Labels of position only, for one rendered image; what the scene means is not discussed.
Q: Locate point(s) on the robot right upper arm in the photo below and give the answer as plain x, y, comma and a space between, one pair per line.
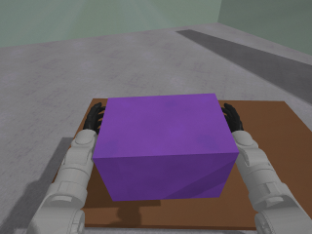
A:
288, 220

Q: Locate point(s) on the right robot forearm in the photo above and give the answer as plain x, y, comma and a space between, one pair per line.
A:
266, 190

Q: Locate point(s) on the robot left upper arm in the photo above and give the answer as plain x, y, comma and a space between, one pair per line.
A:
58, 220

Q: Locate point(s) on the carton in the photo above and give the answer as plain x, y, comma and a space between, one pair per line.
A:
164, 147

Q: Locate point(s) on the left robot hand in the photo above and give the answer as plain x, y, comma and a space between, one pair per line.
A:
92, 122

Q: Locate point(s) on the right robot hand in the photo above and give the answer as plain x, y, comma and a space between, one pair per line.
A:
232, 118

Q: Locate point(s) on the left robot forearm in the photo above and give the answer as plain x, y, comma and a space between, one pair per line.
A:
70, 186

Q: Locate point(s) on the table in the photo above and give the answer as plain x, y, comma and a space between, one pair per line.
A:
278, 132

